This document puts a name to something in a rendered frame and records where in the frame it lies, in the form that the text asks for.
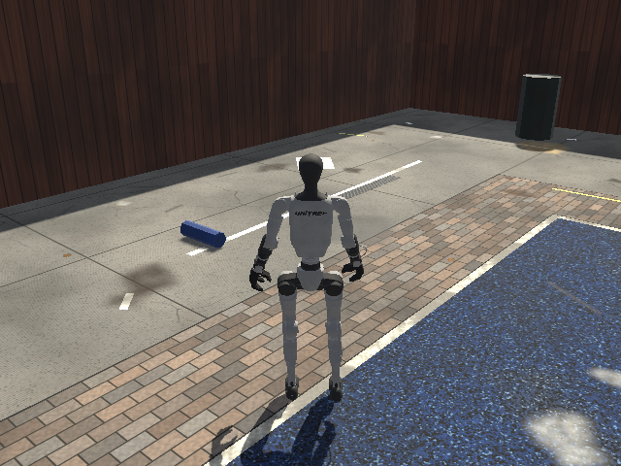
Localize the left robot hand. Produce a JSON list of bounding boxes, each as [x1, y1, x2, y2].
[[249, 268, 272, 291]]

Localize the right robot upper arm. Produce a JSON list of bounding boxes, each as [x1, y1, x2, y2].
[[331, 196, 356, 249]]

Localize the left robot upper arm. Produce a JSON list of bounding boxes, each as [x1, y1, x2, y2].
[[263, 196, 291, 250]]

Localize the right robot hand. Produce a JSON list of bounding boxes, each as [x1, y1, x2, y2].
[[342, 263, 364, 282]]

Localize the right robot forearm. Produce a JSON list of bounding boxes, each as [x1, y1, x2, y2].
[[346, 234, 362, 267]]

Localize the robot torso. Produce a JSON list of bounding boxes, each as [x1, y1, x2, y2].
[[288, 191, 334, 291]]

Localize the left robot forearm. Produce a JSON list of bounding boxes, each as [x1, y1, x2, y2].
[[252, 234, 273, 273]]

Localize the robot head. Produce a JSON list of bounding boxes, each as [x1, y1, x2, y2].
[[294, 153, 328, 201]]

